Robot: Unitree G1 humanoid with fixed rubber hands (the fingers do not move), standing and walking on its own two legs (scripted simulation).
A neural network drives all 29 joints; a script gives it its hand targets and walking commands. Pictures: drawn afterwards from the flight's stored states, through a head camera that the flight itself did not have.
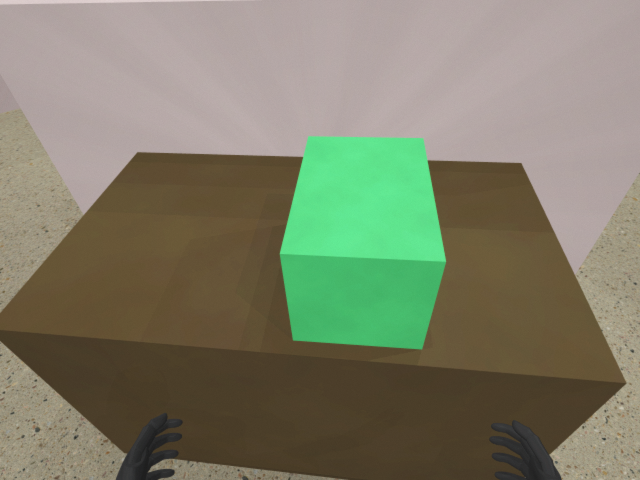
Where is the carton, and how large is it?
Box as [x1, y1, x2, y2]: [280, 136, 445, 348]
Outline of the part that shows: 308,136 280,251 281,265 293,340 421,348 445,263 423,139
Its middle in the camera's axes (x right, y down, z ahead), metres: +0.08 -0.01 +0.70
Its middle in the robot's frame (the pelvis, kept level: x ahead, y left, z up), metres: +0.53 -0.07 +0.00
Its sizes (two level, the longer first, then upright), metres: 0.318 0.218 0.214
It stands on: a pedestal, 0.66 m high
